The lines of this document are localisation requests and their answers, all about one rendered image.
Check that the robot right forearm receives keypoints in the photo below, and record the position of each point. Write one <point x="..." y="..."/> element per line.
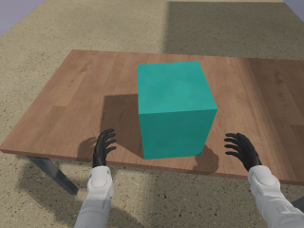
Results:
<point x="270" y="202"/>

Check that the robot left forearm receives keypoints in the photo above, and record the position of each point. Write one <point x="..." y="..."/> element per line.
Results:
<point x="95" y="209"/>

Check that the robot left hand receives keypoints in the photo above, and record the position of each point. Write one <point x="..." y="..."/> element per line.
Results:
<point x="100" y="151"/>

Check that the robot right hand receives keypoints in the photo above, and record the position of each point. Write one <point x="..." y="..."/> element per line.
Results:
<point x="246" y="152"/>

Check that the carton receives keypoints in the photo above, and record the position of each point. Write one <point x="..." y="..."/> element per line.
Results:
<point x="176" y="109"/>

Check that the table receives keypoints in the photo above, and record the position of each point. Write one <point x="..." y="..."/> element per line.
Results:
<point x="95" y="90"/>

